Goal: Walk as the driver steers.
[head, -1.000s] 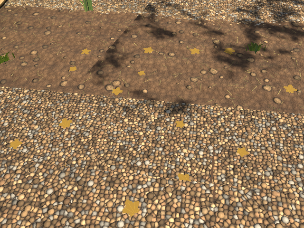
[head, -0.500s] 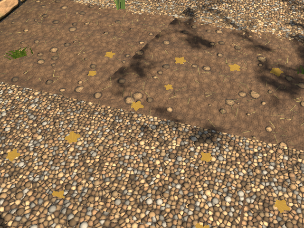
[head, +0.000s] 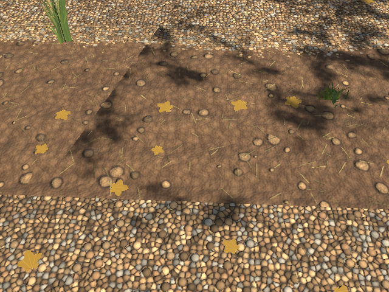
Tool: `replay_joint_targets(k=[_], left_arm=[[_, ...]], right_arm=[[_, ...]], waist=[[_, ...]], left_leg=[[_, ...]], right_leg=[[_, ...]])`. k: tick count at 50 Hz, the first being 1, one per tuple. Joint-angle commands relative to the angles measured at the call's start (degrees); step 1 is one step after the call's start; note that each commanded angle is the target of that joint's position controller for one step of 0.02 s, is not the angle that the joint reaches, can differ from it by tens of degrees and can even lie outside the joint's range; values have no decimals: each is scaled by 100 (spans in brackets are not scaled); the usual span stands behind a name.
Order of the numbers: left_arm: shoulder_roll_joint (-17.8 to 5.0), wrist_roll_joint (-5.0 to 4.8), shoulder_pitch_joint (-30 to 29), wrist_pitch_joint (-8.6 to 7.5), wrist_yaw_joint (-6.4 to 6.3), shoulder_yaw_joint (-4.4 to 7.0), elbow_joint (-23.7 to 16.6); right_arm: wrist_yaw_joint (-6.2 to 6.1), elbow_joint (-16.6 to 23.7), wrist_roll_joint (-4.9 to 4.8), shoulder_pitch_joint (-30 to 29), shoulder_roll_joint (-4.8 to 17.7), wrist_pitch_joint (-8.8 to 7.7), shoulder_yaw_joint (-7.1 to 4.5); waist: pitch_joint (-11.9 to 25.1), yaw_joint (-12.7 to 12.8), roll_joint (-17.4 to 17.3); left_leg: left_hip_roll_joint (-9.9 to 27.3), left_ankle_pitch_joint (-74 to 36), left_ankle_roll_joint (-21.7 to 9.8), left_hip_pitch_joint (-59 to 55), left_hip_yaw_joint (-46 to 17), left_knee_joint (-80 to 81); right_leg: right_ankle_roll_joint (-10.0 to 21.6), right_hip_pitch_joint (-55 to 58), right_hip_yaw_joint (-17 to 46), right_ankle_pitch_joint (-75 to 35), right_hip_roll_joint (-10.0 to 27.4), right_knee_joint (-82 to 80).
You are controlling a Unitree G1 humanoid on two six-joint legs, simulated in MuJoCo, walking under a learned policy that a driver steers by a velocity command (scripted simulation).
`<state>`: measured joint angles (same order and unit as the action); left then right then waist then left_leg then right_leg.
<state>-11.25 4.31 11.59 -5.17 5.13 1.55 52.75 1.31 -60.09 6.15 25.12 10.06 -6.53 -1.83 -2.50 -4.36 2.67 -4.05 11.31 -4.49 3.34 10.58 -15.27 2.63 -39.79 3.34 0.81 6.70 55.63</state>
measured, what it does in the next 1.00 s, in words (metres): goes down, turning right: right foot 0.19 m lower, then left foot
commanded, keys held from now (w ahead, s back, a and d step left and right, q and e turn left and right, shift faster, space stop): w+e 0.52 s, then e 0.18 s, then no key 0.04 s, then q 0.26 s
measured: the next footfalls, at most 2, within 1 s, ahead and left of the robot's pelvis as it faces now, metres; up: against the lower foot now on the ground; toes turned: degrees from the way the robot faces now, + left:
right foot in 0.42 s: +0.41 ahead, -0.24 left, -0.19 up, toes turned -18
left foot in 0.76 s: +0.71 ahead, -0.11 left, -0.19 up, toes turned -30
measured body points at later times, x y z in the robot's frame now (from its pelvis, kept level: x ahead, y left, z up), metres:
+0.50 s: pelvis +0.32 -0.13 -0.20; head +0.38 -0.15 +0.24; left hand +0.56 +0.04 -0.33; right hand +0.15 -0.31 -0.34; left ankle +0.15 +0.09 -0.62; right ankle +0.37 -0.23 -0.93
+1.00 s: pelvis +0.55 -0.14 -0.20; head +0.59 -0.14 +0.24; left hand +0.77 +0.05 -0.34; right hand +0.55 -0.41 -0.32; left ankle +0.68 -0.09 -0.93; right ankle +0.50 -0.26 -0.91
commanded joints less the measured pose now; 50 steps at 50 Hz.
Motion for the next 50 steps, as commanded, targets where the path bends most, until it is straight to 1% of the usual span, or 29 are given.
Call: replay_joint_targets(k=[1, 3, 4, 6, 7, 8, 10, 13, 17, 18, 20, 21, 22, 23, 24, 26, 27, 28, 29, 30, 32, 35, 38, 39, 40, 41, 43, 45, 50], left_arm=[[-218, 56, 364, -10, 98, 11, -276], [-305, 122, -37, 0, 8, 56, -458], [-181, 80, -588, 3, -92, 8, -627], [116, -22, -1072, 67, -170, -56, -738], [171, -31, -1192, 102, -136, -68, -752], [188, -35, -1201, 79, -82, -108, -648], [259, 36, -1039, 166, 8, -143, -718], [-160, 149, -1070, 282, -3, -69, -828], [151, 211, -1771, 306, -22, -256, -857], [-346, -1172, -2074, 292, 46, 14, -960], [-585, -929, 124, 309, 51, 185, -218], [-1003, -740, 1360, 411, -83, 395, 142], [-1645, -477, 1883, 400, -240, 435, 448], [-1773, -344, 2022, 292, -278, 428, 369], [-1573, -455, 1806, 340, -337, 432, 224], [-1458, -510, 1315, 450, -472, 423, 191], [-1508, -493, 659, 400, -472, 408, -34], [-1077, -454, 110, 272, -447, 260, -146], [-1012, -509, -753, 215, -489, 211, -443], [-1166, -477, -977, 188, -533, 270, -563], [-1185, -378, -797, 198, -717, 329, -646], [-1188, -621, -286, 259, -818, 376, -418], [-562, -619, 6, 318, -857, 297, -328], [-223, -527, 764, 296, -831, 245, -240], [-150, -661, 1545, 254, -774, 178, -186], [-556, -648, 1794, 334, -716, 251, 76], [-831, -527, 794, 648, -771, 364, -24], [-818, -484, 225, 741, -815, 381, -219], [-668, -519, 41, 600, -839, 338, -196]], right_arm=[[33, 261, 65, -109, 328, -93, 16], [-90, 90, 32, 502, 305, -144, 48], [-241, -317, 47, 1257, 108, -174, 120], [-336, -611, 32, 2108, 105, -153, 161], [-317, -644, 22, 2257, 49, -140, 190], [-293, -491, -78, 1822, -85, -146, 269], [-118, -292, 33, 1394, -104, -90, 366], [-250, -236, -114, 1270, 59, -128, 344], [-493, -636, -210, 2093, 283, 147, 238], [-557, -323, -976, 854, 996, 323, -104], [-513, -277, -846, 991, 722, 348, -27], [-386, -182, -821, 725, 717, 244, -55], [-278, 165, -688, 740, 228, 68, 2], [-140, 516, -966, 962, 481, -209, 16], [-142, 1002, -973, 361, 691, -286, -56], [-288, 1322, -968, -167, 329, -211, 63], [-362, 1398, -882, -174, 307, -108, 23], [-422, 1353, -854, -297, 451, -25, -47], [-491, 1465, -801, -636, 508, 120, -80], [-557, 1538, -637, -671, 531, 122, -127], [-527, 1475, -543, -958, 704, -25, -247], [-448, 1771, -719, -1567, 774, 35, -286], [-371, 1734, -487, -1236, 1033, 116, -398], [-292, 1681, -352, -995, 1460, 88, -470], [-186, 1488, -299, -690, 1383, 129, -441], [-90, 1531, -431, -851, 912, 123, -311], [-38, 1661, -564, -1766, 726, 290, -235], [-109, 1871, -495, -2544, 1028, 446, -336], [-334, 1827, -619, -2056, 1179, 546, -446]], waist=[[-164, 349, -352], [-240, 68, -373], [-487, -266, -359], [-623, -539, -456], [-685, -546, -495], [-686, -440, -260], [-780, -192, -567], [-1069, -143, -134], [-1247, -676, -57], [-1894, -250, 101], [169, 519, -62], [864, 1255, 353], [1488, 1259, 1465], [3139, 1376, 1789], [3480, 1391, 846], [2676, 861, -570], [2083, 458, -903], [1316, 165, -1035], [97, -122, -667], [-100, -225, -422], [412, -26, 12], [731, 133, 575], [793, -102, 234], [1123, 135, -955], [1942, 382, -2641], [2028, 465, -1961], [1011, 490, -1024], [575, 652, -1164], [1097, 556, -1246]], left_leg=[[1850, -1874, -919, 656, -525, 264], [1854, -1594, -895, -574, -593, -148], [2260, -1296, -845, -1980, -1042, -394], [2387, -1390, -863, -2926, -1148, -598], [2391, -1532, -873, -2746, -1112, -604], [1842, -1069, -645, -1670, -429, -683], [1583, -467, -565, 763, -24, -450], [1804, -89, -414, 117, -74, -1014], [1913, -418, -275, -1213, -121, -1470], [1897, -1720, -142, -243, -71, -2957], [1722, -1973, 79, 589, 294, -5692], [1030, -194, 594, 1920, 512, -7929], [601, 4237, 789, 4424, -152, -10598], [721, 3832, 786, 5163, -1507, -10964], [974, 3460, 876, 5575, -1668, -10339], [1254, 2539, 818, 5996, -1485, -9776], [1216, 2409, 903, 5838, -1502, -9867], [1383, 1642, 756, 5651, -1751, -8717], [1477, 1407, 898, 4598, -1667, -7009], [1382, 946, 952, 3463, -1566, -5390], [652, -1285, 1061, 1476, -1074, -3321], [369, -1842, 1044, 1153, -1344, -2102], [628, -2382, 644, 741, -1363, -1635], [1542, -5259, 160, -300, -2044, -1795], [2639, -4870, -917, -976, -4115, -1154], [2524, -2696, -1040, -754, -4734, -854], [1839, -207, -673, 628, -3861, -503], [1349, 222, -365, 1886, -3180, -249], [1364, 24, -609, 1446, -3339, -154]], right_leg=[[71, 418, 117, -436, 84, 443], [68, -546, 191, -500, 69, -16], [12, -1909, 909, -1130, 337, -973], [-122, -2689, 816, -1746, 295, -1878], [-113, -2617, 623, -1780, 308, -1877], [-9, -1551, 351, -2669, 393, -2653], [184, 917, -292, -3242, 153, -2083], [173, 446, -188, -2368, 267, -2599], [-16, 44, -399, -1898, 363, -3853], [119, 220, -520, -1643, -172, -3540], [374, 3356, -847, -3156, -502, -3481], [669, 5472, -716, -4267, -267, -3617], [1085, 7742, 110, -6885, 526, -1700], [2218, 9036, 1449, -7322, 1339, -1098], [2438, 8687, 1912, -5224, 1397, -1742], [2278, 6685, 2890, -876, 1592, -3015], [2405, 5197, 3582, -629, 1922, -3231], [2068, 3692, 3210, -878, 1930, -3391], [1592, 1440, 2172, -1306, 1376, -3835], [1331, 458, 1381, -1375, 598, -3893], [1005, -165, 365, -1377, -530, -3383], [899, 989, 935, -782, -245, -3199], [350, 1716, 1140, 40, -528, -2021], [-16, 1112, 665, 1770, -1174, -611], [-321, 470, 493, 3882, -1562, 1109], [-382, 366, 780, 3932, -1190, 1357], [-520, 436, 190, 3275, -715, 1032], [-474, 1252, -85, 2788, -602, -267], [-344, 2080, -119, 1933, -892, -1806]])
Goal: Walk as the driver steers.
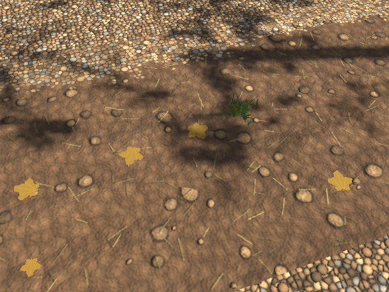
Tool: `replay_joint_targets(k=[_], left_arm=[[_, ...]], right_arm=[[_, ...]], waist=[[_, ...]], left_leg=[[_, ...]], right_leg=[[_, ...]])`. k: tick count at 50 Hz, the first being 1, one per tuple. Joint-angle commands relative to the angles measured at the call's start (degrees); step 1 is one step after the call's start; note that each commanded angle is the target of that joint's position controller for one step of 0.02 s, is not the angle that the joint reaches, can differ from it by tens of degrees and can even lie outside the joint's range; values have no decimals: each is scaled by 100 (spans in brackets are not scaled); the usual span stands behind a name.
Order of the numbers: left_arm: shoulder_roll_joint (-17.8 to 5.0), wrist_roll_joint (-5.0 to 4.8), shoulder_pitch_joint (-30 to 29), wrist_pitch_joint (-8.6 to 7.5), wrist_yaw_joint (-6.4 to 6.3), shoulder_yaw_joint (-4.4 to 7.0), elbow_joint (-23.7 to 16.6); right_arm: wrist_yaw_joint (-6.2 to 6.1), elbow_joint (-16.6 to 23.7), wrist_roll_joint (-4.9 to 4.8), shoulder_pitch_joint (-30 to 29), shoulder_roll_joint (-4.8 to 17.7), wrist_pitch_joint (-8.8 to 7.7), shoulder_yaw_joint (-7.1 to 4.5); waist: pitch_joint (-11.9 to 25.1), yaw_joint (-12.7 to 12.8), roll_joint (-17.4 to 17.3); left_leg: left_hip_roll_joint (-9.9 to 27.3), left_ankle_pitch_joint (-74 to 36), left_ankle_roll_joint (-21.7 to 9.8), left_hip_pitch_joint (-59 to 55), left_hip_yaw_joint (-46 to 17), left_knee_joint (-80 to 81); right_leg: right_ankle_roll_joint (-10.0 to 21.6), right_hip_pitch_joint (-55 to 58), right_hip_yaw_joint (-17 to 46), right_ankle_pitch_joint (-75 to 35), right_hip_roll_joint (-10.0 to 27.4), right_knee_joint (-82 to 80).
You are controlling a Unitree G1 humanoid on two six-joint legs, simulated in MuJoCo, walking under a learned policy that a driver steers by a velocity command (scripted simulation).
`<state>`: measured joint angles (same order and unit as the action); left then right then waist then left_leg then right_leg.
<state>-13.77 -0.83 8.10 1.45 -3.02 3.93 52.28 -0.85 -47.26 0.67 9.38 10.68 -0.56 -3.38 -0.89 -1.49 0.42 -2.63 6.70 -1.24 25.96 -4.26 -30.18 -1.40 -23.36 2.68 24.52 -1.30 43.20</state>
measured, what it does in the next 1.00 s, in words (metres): walks ahead, turning left: right foot, then left foot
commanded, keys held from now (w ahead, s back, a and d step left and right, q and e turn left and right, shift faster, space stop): q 0.68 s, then no key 0.32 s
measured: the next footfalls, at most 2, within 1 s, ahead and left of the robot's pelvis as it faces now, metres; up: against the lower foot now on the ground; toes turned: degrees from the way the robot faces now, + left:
right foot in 0.08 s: +0.07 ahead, -0.12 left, +0.00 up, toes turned +5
left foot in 0.46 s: +0.10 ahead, +0.17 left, +0.00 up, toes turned +22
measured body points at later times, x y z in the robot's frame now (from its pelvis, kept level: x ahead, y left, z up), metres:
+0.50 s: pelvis +0.06 +0.04 +0.00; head +0.10 +0.07 +0.44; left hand +0.07 +0.35 -0.13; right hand +0.31 -0.16 -0.09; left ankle +0.06 +0.15 -0.73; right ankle +0.03 -0.12 -0.70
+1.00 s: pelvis +0.10 +0.04 +0.01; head +0.13 +0.04 +0.46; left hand +0.08 +0.34 -0.10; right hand +0.36 -0.12 -0.10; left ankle +0.06 +0.15 -0.72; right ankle +0.16 -0.07 -0.73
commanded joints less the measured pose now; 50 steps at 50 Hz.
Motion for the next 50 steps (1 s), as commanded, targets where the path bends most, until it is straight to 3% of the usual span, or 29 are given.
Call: replay_joint_targets(k=[1, 3, 4, 5, 6, 7, 8, 9, 11, 16, 19, 21, 22, 23, 24, 25, 26, 28, 29, 31, 35, 39, 43, 45, 46, 47, 48, 49, 50], left_arm=[[-428, 28, 388, -81, -10, 103, -126], [-448, 82, 468, -95, 16, 131, -97], [-583, 115, 635, -98, 7, 178, -83], [-968, 189, 812, -92, -21, 286, -39], [-1149, 236, 726, -116, -34, 335, -73], [-919, 301, 315, -162, -77, 265, -279], [-756, 284, 60, -217, -111, 222, -412], [-736, 183, -190, -256, -117, 215, -493], [-751, 56, -206, -263, -110, 211, -459], [-1034, 59, 58, -104, -146, 302, -300], [-1241, -2, 9, -96, -108, 360, -340], [-1267, -82, -95, -103, -80, 365, -357], [-1159, -84, 56, -119, -42, 345, -295], [-943, 43, 325, -132, 7, 310, -246], [-559, 323, 89, -204, 78, 154, -574], [-770, 180, -280, -270, 121, 180, -680], [-929, 32, -482, -258, 116, 223, -702], [-971, 101, -417, -165, -5, 255, -551], [-1004, 130, -343, -119, -39, 276, -551], [-837, 123, -232, -91, -26, 239, -556], [-700, 114, -306, -103, -19, 178, -610], [-741, 79, -406, -110, 43, 161, -682], [-740, 40, -351, -196, 124, 141, -735], [-640, 78, -86, -266, 184, 112, -652], [-873, 160, 49, -284, 189, 154, -637], [-1340, 236, 93, -272, 168, 237, -674], [-1117, 291, -62, -256, 191, 159, -593], [-749, 270, -391, -277, 201, 58, -738], [-733, 225, -464, -284, 188, 48, -735]], right_arm=[[-173, 556, -104, -490, 1092, -2, -293], [-237, 586, -184, -495, 1082, 67, -307], [-245, 625, -201, -489, 1008, 88, -295], [-225, 778, -248, -641, 818, 88, -265], [-195, 916, -282, -580, 726, 74, -226], [-173, 869, -219, -440, 977, 26, -323], [-147, 735, -222, -213, 1161, 23, -425], [-141, 623, -212, 20, 1128, 60, -445], [-123, 612, -165, 40, 855, 143, -378], [52, 1059, -242, -659, 604, 203, -192], [174, 1147, -254, -621, 868, 213, -252], [235, 1077, -227, -329, 950, 227, -314], [216, 979, -193, -84, 1038, 231, -377], [136, 931, -177, 270, 1451, 205, -530], [63, 1023, -52, 500, 2199, 184, -656], [119, 1027, 87, 893, 1960, 95, -550], [139, 1087, 85, 534, 1812, 6, -510], [47, 1164, -138, -73, 1480, 7, -426], [13, 1199, -175, -252, 1446, 53, -405], [-26, 1226, -117, -263, 1480, 82, -412], [-129, 1206, -146, -203, 1510, 105, -414], [-148, 1145, -89, -216, 1400, 134, -341], [-116, 1073, -62, -214, 1296, 149, -248], [-130, 1017, -97, -215, 1165, 170, -165], [-137, 979, -72, -17, 1104, 150, -140], [-109, 981, 13, 322, 942, 91, -98], [-87, 1110, -5, 164, 966, 65, -102], [-86, 1008, -18, 44, 1230, 60, -168], [-85, 993, -42, -100, 1196, 80, -182]], waist=[[932, 321, -961], [862, 465, -841], [860, 532, -668], [689, 533, 190], [530, 396, 1302], [509, 356, 1358], [617, 221, 934], [641, 82, 590], [496, 116, 388], [520, 396, 848], [586, 352, 989], [592, 144, 908], [683, 70, 660], [932, 24, -267], [1111, 90, -1973], [1851, -290, -1421], [1493, -214, -980], [995, 50, -408], [935, 191, -408], [955, 265, -553], [956, 202, -702], [775, 124, -868], [656, 127, -923], [628, 343, -753], [692, 294, -466], [806, -23, 579], [698, -107, 1399], [577, -39, 1113], [530, -3, 1002]], left_leg=[[1184, 542, -913, -750, -1871, 1334], [1017, 793, -769, -359, -1795, 1291], [876, 938, -595, 74, -1674, 1032], [432, 1133, -281, 761, -991, 257], [-209, 1714, -32, 1197, -111, -926], [-77, 2274, 128, 1427, -132, -2068], [-15, 2279, 199, 1489, -269, -2881], [51, 2087, 260, 1573, -291, -3227], [167, 1702, 384, 1837, -180, -3257], [359, 1250, 447, 1074, 452, -1795], [287, 1120, 231, 310, 735, -1004], [144, 520, -23, -360, 949, -142], [16, 38, -201, -994, 931, 309], [515, -1926, -526, -2207, 71, 446], [2133, -4666, -1603, -3294, -2276, 367], [2535, -4104, -2253, -3352, -2792, 662], [2259, -3650, -2049, -3128, -2317, 711], [1695, -2647, -1416, -2460, -1645, 779], [1535, -2374, -1307, -2034, -1506, 854], [1384, -2152, -1249, -1777, -1467, 938], [1287, -1190, -1174, -1630, -1564, 1016], [1205, -315, -1140, -1171, -1680, 1119], [1156, -410, -1087, -1174, -1868, 923], [905, -535, -803, -1020, -1720, 639], [688, -210, -533, -785, -1560, 368], [15, 934, -201, -342, -931, -418], [-142, 1833, 16, -303, -470, -436], [74, 1813, 135, -579, -410, -594], [80, 1445, 154, -636, -316, -450]], right_leg=[[124, 613, -105, -721, -159, -840], [263, 1216, -175, -1099, -136, -1460], [393, 1691, 11, -1081, 180, -1718], [737, 1849, 719, -597, 869, -2206], [1356, 1661, 1834, -755, 1811, -2866], [1708, 1642, 2200, -1916, 2379, -2896], [1714, 1777, 1861, -2892, 2308, -2689], [1508, 1911, 1410, -3362, 2086, -2484], [1275, 2148, 777, -4013, 1828, -2303], [1193, 2065, -43, -4127, 1694, -2226], [1064, 1849, -211, -3923, 1822, -2048], [842, 1685, -384, -3633, 1795, -1650], [621, 1454, -593, -3295, 1614, -1182], [173, 538, -1053, -2280, 1225, 72], [-307, -1414, -1084, 1389, 358, 1989], [-283, -1685, 1, 1721, 146, 2885], [-203, -1910, 172, 1290, 260, 3167], [-149, -1893, 247, 378, 452, 2656], [-135, -1561, 252, 136, 446, 2358], [-124, -1241, 196, -176, 261, 1921], [-175, -957, 279, -548, 142, 877], [-207, -389, 219, -655, 158, 300], [-83, 193, 86, -508, 125, -590], [89, 1031, -16, -1523, 127, -1944], [241, 1564, 298, -2126, 530, -2090], [670, 1986, 1146, -3335, 1384, -2131], [1400, 1420, 1862, -3040, 1898, -2397], [1473, 1232, 1782, -2720, 1812, -2493], [1266, 1281, 1523, -2516, 1550, -2412]])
